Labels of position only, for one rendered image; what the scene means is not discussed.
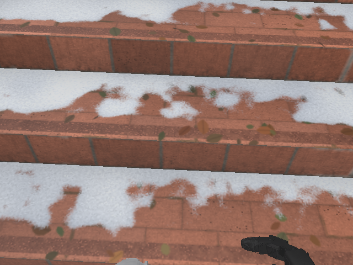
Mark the right robot hand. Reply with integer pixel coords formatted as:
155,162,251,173
241,235,315,265

